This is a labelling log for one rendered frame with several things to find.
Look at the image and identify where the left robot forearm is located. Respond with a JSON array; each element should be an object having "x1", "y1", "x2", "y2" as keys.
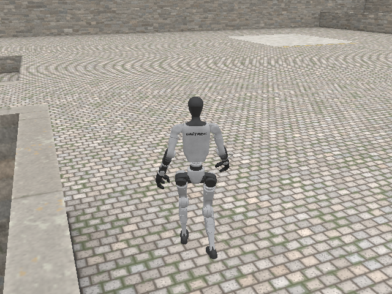
[{"x1": 158, "y1": 148, "x2": 172, "y2": 176}]

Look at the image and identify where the robot left hand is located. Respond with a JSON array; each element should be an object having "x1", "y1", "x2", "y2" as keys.
[{"x1": 156, "y1": 173, "x2": 170, "y2": 189}]

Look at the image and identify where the robot right hand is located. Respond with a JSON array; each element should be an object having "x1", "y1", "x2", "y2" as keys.
[{"x1": 215, "y1": 162, "x2": 229, "y2": 172}]

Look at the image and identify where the humanoid robot head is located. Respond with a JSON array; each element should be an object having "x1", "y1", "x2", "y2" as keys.
[{"x1": 186, "y1": 97, "x2": 206, "y2": 126}]

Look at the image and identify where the robot torso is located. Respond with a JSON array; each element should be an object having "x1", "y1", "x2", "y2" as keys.
[{"x1": 182, "y1": 121, "x2": 210, "y2": 184}]

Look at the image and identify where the robot left upper arm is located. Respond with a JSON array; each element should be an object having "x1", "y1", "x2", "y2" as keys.
[{"x1": 166, "y1": 124, "x2": 183, "y2": 158}]

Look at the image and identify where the right robot forearm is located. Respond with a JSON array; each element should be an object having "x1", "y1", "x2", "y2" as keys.
[{"x1": 219, "y1": 147, "x2": 229, "y2": 165}]

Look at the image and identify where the robot right upper arm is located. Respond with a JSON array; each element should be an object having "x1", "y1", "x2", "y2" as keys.
[{"x1": 209, "y1": 123, "x2": 226, "y2": 156}]

